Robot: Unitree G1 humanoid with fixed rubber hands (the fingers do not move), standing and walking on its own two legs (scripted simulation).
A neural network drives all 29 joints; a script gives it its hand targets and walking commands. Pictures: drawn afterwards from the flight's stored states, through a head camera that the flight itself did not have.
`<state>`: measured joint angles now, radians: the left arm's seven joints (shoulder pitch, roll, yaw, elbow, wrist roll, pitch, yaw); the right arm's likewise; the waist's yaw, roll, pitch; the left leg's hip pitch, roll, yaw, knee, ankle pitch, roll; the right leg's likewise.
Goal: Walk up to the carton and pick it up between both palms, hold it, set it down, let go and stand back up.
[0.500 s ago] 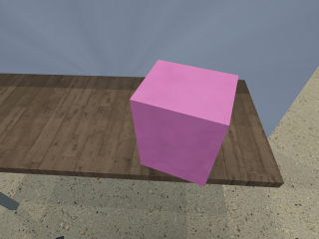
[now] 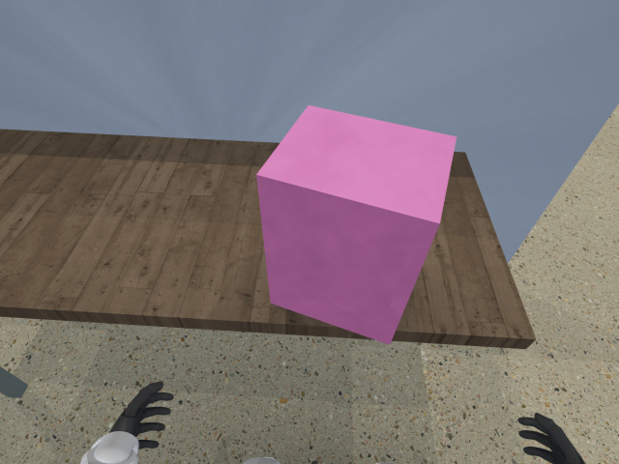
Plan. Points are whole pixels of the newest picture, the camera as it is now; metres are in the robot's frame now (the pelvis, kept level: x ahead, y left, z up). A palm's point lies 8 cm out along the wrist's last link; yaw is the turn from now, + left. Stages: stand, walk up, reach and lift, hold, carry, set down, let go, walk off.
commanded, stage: reach and lift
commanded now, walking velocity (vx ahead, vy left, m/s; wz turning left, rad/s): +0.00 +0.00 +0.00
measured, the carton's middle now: (351, 231) +0.45 -0.03 +0.04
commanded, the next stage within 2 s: none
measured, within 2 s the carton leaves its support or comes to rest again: neither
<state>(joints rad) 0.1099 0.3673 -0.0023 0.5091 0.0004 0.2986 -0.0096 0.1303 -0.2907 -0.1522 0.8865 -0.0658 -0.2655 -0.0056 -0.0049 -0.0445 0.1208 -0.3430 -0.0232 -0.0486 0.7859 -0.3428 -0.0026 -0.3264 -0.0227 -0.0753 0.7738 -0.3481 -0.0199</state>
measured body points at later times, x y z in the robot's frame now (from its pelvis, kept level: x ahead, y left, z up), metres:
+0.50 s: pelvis -0.04 +0.03 +0.00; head -0.09 +0.04 +0.45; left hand +0.16 +0.30 -0.03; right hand +0.16 -0.23 -0.02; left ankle +0.05 +0.12 -0.71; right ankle +0.04 -0.11 -0.71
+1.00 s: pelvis -0.06 +0.04 +0.02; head -0.10 +0.10 +0.46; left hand +0.19 +0.29 +0.00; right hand +0.14 -0.18 +0.02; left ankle +0.02 +0.11 -0.71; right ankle -0.04 -0.09 -0.71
